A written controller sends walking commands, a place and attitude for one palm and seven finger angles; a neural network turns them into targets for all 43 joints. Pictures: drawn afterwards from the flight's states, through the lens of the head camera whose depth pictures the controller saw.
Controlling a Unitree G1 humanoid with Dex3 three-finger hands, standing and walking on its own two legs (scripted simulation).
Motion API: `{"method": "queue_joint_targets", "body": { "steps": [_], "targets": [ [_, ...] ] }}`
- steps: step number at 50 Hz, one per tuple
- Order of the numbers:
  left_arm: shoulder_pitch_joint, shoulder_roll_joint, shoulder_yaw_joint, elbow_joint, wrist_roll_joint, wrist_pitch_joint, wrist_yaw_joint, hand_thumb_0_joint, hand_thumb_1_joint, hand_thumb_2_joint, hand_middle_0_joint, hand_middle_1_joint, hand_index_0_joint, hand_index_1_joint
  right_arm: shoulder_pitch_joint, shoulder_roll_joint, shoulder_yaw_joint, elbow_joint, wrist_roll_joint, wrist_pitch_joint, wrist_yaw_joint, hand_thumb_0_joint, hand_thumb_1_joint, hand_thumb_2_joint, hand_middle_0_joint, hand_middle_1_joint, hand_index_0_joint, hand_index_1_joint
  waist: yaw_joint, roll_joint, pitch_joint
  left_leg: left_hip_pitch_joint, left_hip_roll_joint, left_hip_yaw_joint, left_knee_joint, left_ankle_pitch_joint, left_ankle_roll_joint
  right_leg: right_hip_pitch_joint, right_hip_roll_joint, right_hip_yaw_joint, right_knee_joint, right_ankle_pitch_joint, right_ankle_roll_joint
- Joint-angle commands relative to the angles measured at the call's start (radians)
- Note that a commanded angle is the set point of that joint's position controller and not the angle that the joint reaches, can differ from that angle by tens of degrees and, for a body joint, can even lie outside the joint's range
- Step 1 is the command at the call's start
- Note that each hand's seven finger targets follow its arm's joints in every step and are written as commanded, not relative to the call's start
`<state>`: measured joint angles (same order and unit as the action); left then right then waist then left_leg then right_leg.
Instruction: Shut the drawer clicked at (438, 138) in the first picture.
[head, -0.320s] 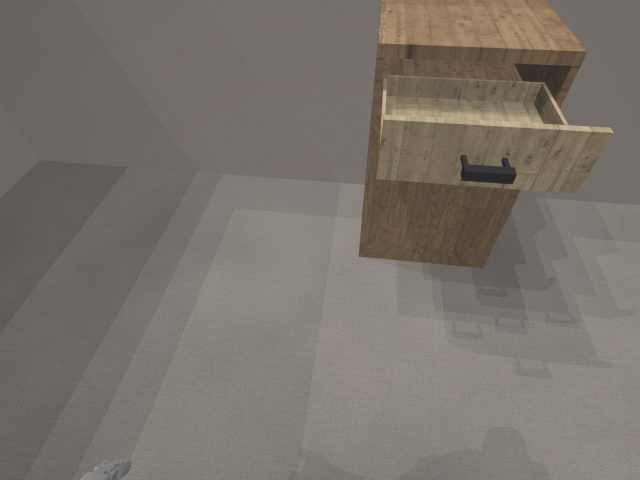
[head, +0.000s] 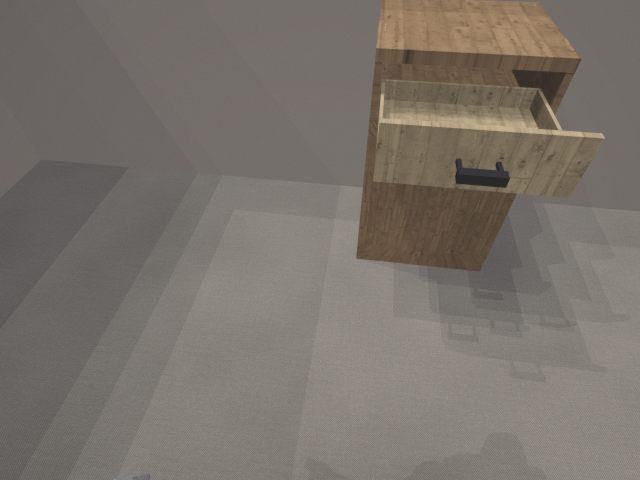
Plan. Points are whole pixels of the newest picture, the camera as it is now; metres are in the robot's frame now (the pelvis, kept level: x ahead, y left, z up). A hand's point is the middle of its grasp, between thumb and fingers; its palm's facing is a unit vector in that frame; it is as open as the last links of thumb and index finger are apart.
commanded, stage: stand and wait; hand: left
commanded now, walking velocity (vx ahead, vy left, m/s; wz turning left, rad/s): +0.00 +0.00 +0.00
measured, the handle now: (480, 170) +0.75 -0.31 -0.04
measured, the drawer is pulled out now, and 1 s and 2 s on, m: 0.30 0.30 0.30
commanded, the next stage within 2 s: look at it before walking up in 0.50 s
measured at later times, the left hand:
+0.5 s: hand out of the picture +0.06 +0.24 -0.15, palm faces -0.03 -0.94 -0.34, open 7.4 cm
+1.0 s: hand out of the picture +0.07 +0.24 -0.15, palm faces -0.03 -0.94 -0.33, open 7.4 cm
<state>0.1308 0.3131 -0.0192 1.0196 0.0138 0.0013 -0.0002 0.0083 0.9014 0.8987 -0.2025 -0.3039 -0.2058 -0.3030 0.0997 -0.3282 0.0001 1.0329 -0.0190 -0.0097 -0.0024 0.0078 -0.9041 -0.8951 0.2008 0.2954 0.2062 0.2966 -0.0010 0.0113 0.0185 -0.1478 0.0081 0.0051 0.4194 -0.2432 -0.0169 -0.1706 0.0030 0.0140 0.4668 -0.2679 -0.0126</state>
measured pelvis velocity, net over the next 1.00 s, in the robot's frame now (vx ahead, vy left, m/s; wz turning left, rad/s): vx -0.01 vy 0.00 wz -0.01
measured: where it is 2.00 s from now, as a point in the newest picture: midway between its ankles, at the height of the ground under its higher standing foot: outside the picture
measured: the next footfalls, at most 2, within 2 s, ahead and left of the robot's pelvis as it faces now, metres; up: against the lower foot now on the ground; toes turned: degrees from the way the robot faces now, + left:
none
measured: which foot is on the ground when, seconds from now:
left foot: down 0.00-1.00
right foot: down 0.00-1.00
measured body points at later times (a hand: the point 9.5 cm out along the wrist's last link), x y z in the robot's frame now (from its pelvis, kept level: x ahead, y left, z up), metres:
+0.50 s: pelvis -0.01 +0.00 +0.00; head -0.01 -0.01 +0.45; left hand +0.06 +0.29 -0.13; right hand +0.05 -0.30 -0.14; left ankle -0.01 +0.13 -0.74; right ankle -0.01 -0.11 -0.74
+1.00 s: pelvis -0.01 +0.00 +0.00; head +0.00 +0.00 +0.45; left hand +0.07 +0.29 -0.13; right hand +0.07 -0.29 -0.13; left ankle -0.01 +0.13 -0.74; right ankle -0.01 -0.11 -0.74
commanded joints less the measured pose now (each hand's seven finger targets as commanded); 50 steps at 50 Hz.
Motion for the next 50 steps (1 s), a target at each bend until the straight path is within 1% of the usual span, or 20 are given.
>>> {"method": "queue_joint_targets", "body": {
  "steps": [1,9,11,16,17,19,20,21,24,27,29,30,34,37,38,39,41,44,46,50],
  "targets": [
    [-0.045,0.226,0.058,-0.058,-0.003,-0.029,0.014,0.0,0.9,0.9,-0.2,-0.3,-0.2,-0.3,-0.04,-0.191,-0.041,-0.053,0.004,-0.026,-0.016,0.0,-0.9,-0.9,0.2,0.3,0.2,0.3,0.0,-0.02,-0.067,0.018,0.096,-0.073,-0.061,0.176,0.041,0.007,-0.118,0.111,-0.093,0.223,-0.033],
    [-0.037,0.223,0.059,-0.025,-0.004,-0.03,0.014,0.0,0.9,0.9,-0.2,-0.3,-0.2,-0.3,-0.013,-0.186,-0.037,-0.015,0.007,-0.024,-0.015,0.0,-0.9,-0.9,0.2,0.3,0.2,0.3,-0.002,-0.031,-0.049,0.004,0.1,-0.076,-0.077,0.145,0.036,0.015,-0.119,0.114,-0.124,0.177,-0.033],
    [-0.03,0.223,0.057,-0.017,-0.005,-0.029,0.013,0.0,0.9,0.9,-0.2,-0.3,-0.2,-0.3,-0.015,-0.19,-0.036,-0.009,0.007,-0.026,-0.015,0.0,-0.9,-0.9,0.2,0.3,0.2,0.3,0.001,-0.014,-0.042,0.004,0.099,-0.08,-0.084,0.132,0.036,0.004,-0.119,0.119,-0.131,0.151,-0.033],
    [-0.026,0.222,0.056,-0.005,-0.005,-0.03,0.012,0.0,0.9,0.9,-0.2,-0.3,-0.2,-0.3,-0.004,-0.189,-0.035,0.007,0.007,-0.024,-0.014,0.0,-0.9,-0.9,0.2,0.3,0.2,0.3,0.0,-0.033,-0.033,0.003,0.1,-0.08,-0.092,0.107,0.035,-0.007,-0.12,0.124,-0.15,0.106,-0.031],
    [-0.028,0.221,0.055,-0.003,-0.005,-0.029,0.012,0.0,0.9,0.9,-0.2,-0.3,-0.2,-0.3,-0.001,-0.191,-0.035,0.009,0.006,-0.025,-0.014,0.0,-0.9,-0.9,0.2,0.3,0.2,0.3,-0.001,-0.026,-0.026,0.0,0.1,-0.081,-0.096,0.101,0.034,-0.014,-0.118,0.125,-0.152,0.094,-0.031],
    [-0.025,0.22,0.054,-0.001,-0.005,-0.03,0.012,0.0,0.9,0.9,-0.2,-0.3,-0.2,-0.3,0.007,-0.185,-0.035,0.013,0.007,-0.024,-0.014,0.0,-0.9,-0.9,0.2,0.3,0.2,0.3,-0.002,-0.03,-0.039,0.001,0.103,-0.082,-0.097,0.103,0.035,-0.002,-0.117,0.125,-0.153,0.096,-0.031],
    [-0.028,0.222,0.055,0.0,-0.004,-0.03,0.012,0.0,0.9,0.9,-0.2,-0.3,-0.2,-0.3,0.006,-0.188,-0.036,0.015,0.008,-0.025,-0.013,0.0,-0.9,-0.9,0.2,0.3,0.2,0.3,0.0,-0.037,-0.03,-0.005,0.101,-0.082,-0.098,0.099,0.034,-0.008,-0.118,0.127,-0.154,0.091,-0.03],
    [-0.025,0.222,0.055,0.001,-0.005,-0.031,0.012,0.0,0.9,0.9,-0.2,-0.3,-0.2,-0.3,0.003,-0.192,-0.035,0.016,0.007,-0.026,-0.013,0.0,-0.9,-0.9,0.2,0.3,0.2,0.3,0.0,-0.029,-0.034,0.0,0.101,-0.082,-0.1,0.099,0.034,-0.01,-0.119,0.128,-0.156,0.089,-0.031],
    [-0.025,0.222,0.055,0.003,-0.004,-0.031,0.012,0.0,0.9,0.9,-0.2,-0.3,-0.2,-0.3,0.007,-0.187,-0.035,0.018,0.007,-0.027,-0.013,0.0,-0.9,-0.9,0.2,0.3,0.2,0.3,0.001,-0.026,-0.034,-0.002,0.105,-0.082,-0.101,0.114,0.035,-0.001,-0.117,0.121,-0.149,0.116,-0.03],
    [-0.026,0.22,0.054,0.003,-0.004,-0.031,0.012,0.0,0.9,0.9,-0.2,-0.3,-0.2,-0.3,0.005,-0.19,-0.036,0.019,0.007,-0.028,-0.013,0.0,-0.9,-0.9,0.2,0.3,0.2,0.3,0.0,-0.026,-0.034,0.0,0.104,-0.085,-0.105,0.112,0.034,-0.008,-0.115,0.127,-0.151,0.11,-0.029],
    [-0.027,0.216,0.055,0.003,-0.004,-0.031,0.013,0.0,0.9,0.9,-0.2,-0.3,-0.2,-0.3,0.013,-0.185,-0.035,0.022,0.007,-0.029,-0.013,0.0,-0.9,-0.9,0.2,0.3,0.2,0.3,-0.001,-0.019,-0.043,-0.002,0.109,-0.086,-0.108,0.128,0.035,0.008,-0.113,0.117,-0.141,0.135,-0.028],
    [-0.024,0.216,0.055,0.003,-0.003,-0.031,0.013,0.0,0.9,0.9,-0.2,-0.3,-0.2,-0.3,0.003,-0.187,-0.036,0.022,0.008,-0.03,-0.013,0.0,-0.9,-0.9,0.2,0.3,0.2,0.3,0.004,-0.016,-0.04,-0.002,0.108,-0.085,-0.108,0.127,0.036,0.005,-0.115,0.118,-0.14,0.138,-0.027],
    [-0.026,0.213,0.056,0.003,-0.003,-0.032,0.013,0.0,0.9,0.9,-0.2,-0.3,-0.2,-0.3,0.007,-0.183,-0.037,0.021,0.008,-0.032,-0.014,0.0,-0.9,-0.9,0.2,0.3,0.2,0.3,0.0,-0.026,-0.055,0.01,0.112,-0.088,-0.104,0.161,0.037,0.019,-0.114,0.112,-0.132,0.186,-0.027],
    [-0.024,0.213,0.055,0.005,-0.003,-0.031,0.013,0.0,0.9,0.9,-0.2,-0.3,-0.2,-0.3,-0.004,-0.19,-0.037,0.021,0.008,-0.033,-0.015,0.0,-0.9,-0.9,0.2,0.3,0.2,0.3,0.003,-0.01,-0.049,0.018,0.112,-0.085,-0.11,0.158,0.036,0.008,-0.113,0.114,-0.134,0.182,-0.025],
    [-0.026,0.214,0.055,0.004,-0.003,-0.031,0.014,0.0,0.9,0.9,-0.2,-0.3,-0.2,-0.3,-0.004,-0.19,-0.037,0.022,0.009,-0.032,-0.015,0.0,-0.9,-0.9,0.2,0.3,0.2,0.3,0.001,-0.019,-0.045,0.018,0.113,-0.086,-0.113,0.157,0.037,0.008,-0.113,0.113,-0.136,0.181,-0.025],
    [-0.025,0.211,0.055,0.005,-0.003,-0.031,0.014,0.0,0.9,0.9,-0.2,-0.3,-0.2,-0.3,0.003,-0.182,-0.036,0.022,0.009,-0.032,-0.014,0.0,-0.9,-0.9,0.2,0.3,0.2,0.3,0.001,-0.015,-0.048,0.014,0.114,-0.086,-0.114,0.163,0.038,0.019,-0.113,0.111,-0.134,0.19,-0.025],
    [-0.023,0.215,0.055,0.005,-0.003,-0.033,0.014,0.0,0.9,0.9,-0.2,-0.3,-0.2,-0.3,-0.004,-0.187,-0.036,0.021,0.009,-0.033,-0.015,0.0,-0.9,-0.9,0.2,0.3,0.2,0.3,0.002,-0.017,-0.052,0.023,0.112,-0.083,-0.11,0.169,0.036,0.018,-0.117,0.114,-0.136,0.204,-0.025],
    [-0.025,0.212,0.055,0.006,-0.002,-0.032,0.013,0.0,0.9,0.9,-0.2,-0.3,-0.2,-0.3,-0.002,-0.181,-0.037,0.021,0.009,-0.03,-0.014,0.0,-0.9,-0.9,0.2,0.3,0.2,0.3,-0.002,-0.028,-0.04,0.02,0.112,-0.084,-0.112,0.16,0.036,0.011,-0.115,0.114,-0.142,0.197,-0.025],
    [-0.022,0.211,0.054,0.005,-0.002,-0.031,0.013,0.0,0.9,0.9,-0.2,-0.3,-0.2,-0.3,-0.009,-0.188,-0.037,0.021,0.009,-0.031,-0.014,0.0,-0.9,-0.9,0.2,0.3,0.2,0.3,0.001,-0.017,-0.037,0.023,0.112,-0.083,-0.117,0.153,0.036,0.003,-0.113,0.114,-0.144,0.183,-0.023],
    [-0.017,0.212,0.054,0.008,-0.002,-0.031,0.013,0.0,0.9,0.9,-0.2,-0.3,-0.2,-0.3,-0.009,-0.187,-0.035,0.024,0.009,-0.032,-0.015,0.0,-0.9,-0.9,0.2,0.3,0.2,0.3,0.003,-0.007,-0.048,0.028,0.114,-0.083,-0.118,0.168,0.037,0.015,-0.113,0.11,-0.14,0.197,-0.021]
  ]
}}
